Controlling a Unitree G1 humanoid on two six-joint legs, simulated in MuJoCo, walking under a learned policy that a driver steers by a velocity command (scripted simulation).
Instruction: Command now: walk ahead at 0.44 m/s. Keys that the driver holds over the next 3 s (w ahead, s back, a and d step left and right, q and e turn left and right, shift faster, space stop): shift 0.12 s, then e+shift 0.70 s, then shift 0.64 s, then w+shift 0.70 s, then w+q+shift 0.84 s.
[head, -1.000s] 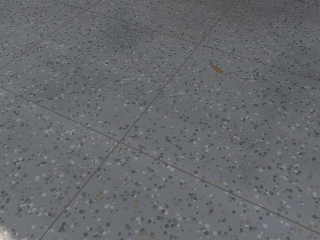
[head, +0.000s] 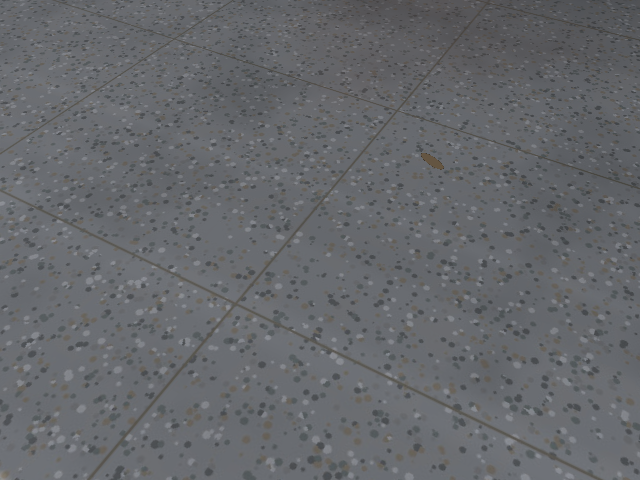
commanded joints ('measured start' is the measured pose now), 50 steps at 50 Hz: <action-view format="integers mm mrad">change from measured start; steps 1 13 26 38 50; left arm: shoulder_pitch -10 -51 -120 -160 -123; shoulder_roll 163 71 72 239 243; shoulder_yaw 42 37 38 92 83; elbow -38 -79 -239 -338 -381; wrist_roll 2 12 15 -9 12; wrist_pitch -34 -17 29 34 43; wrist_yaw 0 -28 -55 -17 -27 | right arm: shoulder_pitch -83 56 42 -90 -150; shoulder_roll -84 -99 -167 -123 -165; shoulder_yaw -23 -27 -58 -39 -29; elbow -98 -99 -155 -328 -401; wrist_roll -4 8 17 -2 22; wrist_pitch -50 -89 -39 24 9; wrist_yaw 24 -48 -68 -33 -35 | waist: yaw -27 0 28 -18 27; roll -75 87 110 -7 -111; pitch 105 86 -11 -38 -52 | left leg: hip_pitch -173 269 238 -233 -104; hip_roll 59 288 311 60 3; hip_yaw -2 -62 229 -70 -73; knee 75 -425 5 350 55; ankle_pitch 6 761 981 -5 -27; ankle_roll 0 94 66 -112 -60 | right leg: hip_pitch -23 -459 -184 -108 -51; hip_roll -294 -68 33 -122 -131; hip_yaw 332 -24 -198 336 477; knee -300 739 284 -68 -25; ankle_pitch -297 5 46 352 360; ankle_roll -138 11 -85 -187 -153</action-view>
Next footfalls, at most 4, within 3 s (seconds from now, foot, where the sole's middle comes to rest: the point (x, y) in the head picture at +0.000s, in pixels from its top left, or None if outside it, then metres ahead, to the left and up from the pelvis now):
0.56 right None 0.24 -0.06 -0.78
1.10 left None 0.33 0.09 -0.78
1.46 right None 0.17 -0.04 -0.78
1.74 left None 0.41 0.07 -0.78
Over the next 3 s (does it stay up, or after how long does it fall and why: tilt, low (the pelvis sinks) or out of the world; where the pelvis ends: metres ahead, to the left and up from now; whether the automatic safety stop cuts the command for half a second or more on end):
stays up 1.11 -0.55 -0.01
